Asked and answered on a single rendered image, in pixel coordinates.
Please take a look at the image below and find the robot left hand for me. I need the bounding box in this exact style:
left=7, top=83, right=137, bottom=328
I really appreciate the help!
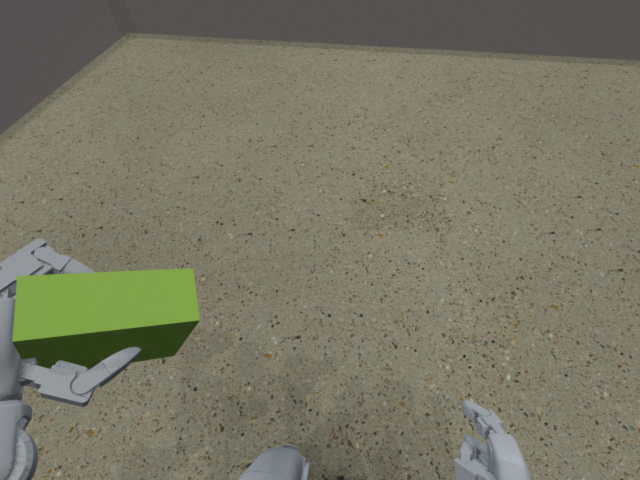
left=0, top=239, right=142, bottom=407

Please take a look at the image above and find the left robot forearm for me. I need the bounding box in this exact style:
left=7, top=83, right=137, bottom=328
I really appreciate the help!
left=0, top=400, right=38, bottom=480

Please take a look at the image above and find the robot right hand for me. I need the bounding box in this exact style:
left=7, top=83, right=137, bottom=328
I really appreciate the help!
left=455, top=400, right=531, bottom=480

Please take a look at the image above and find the left robot thigh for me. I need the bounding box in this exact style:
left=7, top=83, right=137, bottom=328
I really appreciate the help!
left=237, top=447, right=311, bottom=480

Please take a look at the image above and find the robot left shin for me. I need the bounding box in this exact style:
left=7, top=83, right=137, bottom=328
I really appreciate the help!
left=282, top=444, right=300, bottom=453

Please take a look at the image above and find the sponge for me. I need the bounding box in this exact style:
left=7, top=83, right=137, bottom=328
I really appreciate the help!
left=12, top=268, right=200, bottom=369

